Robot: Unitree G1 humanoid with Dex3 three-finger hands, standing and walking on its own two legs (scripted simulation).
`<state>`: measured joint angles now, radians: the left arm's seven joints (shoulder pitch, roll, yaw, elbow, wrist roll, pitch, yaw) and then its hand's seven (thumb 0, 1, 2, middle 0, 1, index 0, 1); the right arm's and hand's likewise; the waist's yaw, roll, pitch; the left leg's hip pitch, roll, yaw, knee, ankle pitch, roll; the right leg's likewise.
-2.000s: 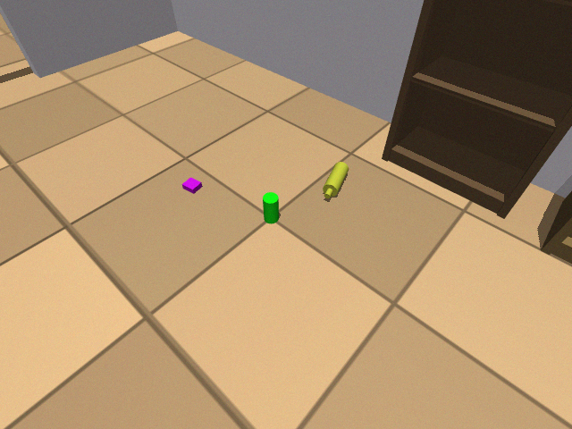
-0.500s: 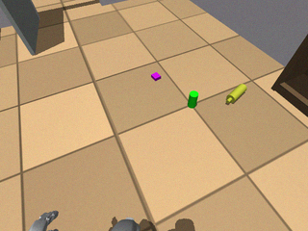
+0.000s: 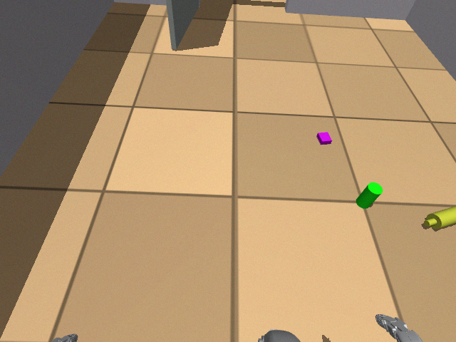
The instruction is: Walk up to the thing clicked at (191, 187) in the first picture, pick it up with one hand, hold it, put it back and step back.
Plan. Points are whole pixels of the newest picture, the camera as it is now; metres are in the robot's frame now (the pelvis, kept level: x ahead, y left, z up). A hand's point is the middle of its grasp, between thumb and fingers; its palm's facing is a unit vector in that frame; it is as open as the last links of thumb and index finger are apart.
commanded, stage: walk up
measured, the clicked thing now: (324, 138) +1.31 -0.65 -0.75
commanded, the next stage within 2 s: none
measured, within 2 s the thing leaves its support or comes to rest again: neither
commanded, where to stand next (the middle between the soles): +0.04 +0.03 m, yaw +47 degrees
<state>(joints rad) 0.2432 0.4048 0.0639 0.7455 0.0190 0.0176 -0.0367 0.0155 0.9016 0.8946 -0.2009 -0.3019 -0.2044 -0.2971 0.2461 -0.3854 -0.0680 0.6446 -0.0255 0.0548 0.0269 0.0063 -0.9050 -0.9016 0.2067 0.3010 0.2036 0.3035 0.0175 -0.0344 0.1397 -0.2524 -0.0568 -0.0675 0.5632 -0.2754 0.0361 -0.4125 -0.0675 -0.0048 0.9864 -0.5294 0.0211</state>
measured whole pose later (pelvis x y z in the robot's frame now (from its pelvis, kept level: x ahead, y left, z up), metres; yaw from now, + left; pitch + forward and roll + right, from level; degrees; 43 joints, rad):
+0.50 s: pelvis -0.01 -0.03 -0.01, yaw +23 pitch -2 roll +1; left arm 0.29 0.45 0.08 0.71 0.05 -0.03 0.00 0.01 0.90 0.89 -0.20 -0.30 -0.21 -0.30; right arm 0.29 -0.44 -0.10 0.73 -0.03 0.09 0.07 0.01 -0.91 -0.90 0.21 0.30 0.20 0.30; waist 0.03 0.05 0.13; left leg -0.44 0.05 -0.05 0.94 -0.41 -0.05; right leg -0.30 -0.19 -0.23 0.64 -0.28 0.00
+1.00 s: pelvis +0.00 +0.00 -0.03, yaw +39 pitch +0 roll +0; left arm 0.23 0.42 0.06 0.79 0.01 0.01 -0.01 0.01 0.90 0.89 -0.20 -0.30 -0.21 -0.30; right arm 0.27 -0.42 -0.04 0.72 -0.01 -0.02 -0.03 0.01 -0.90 -0.90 0.21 0.30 0.21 0.30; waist 0.02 -0.01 0.13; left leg -0.42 -0.08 -0.16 0.80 -0.37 0.00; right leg -0.41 -0.03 -0.02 0.85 -0.45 -0.04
